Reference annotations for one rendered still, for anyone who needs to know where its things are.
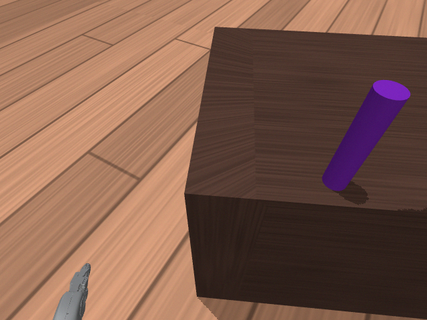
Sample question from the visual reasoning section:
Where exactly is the can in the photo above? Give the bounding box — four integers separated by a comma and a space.
322, 80, 410, 191

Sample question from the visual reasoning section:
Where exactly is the left robot hand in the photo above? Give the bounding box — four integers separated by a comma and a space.
53, 263, 91, 320

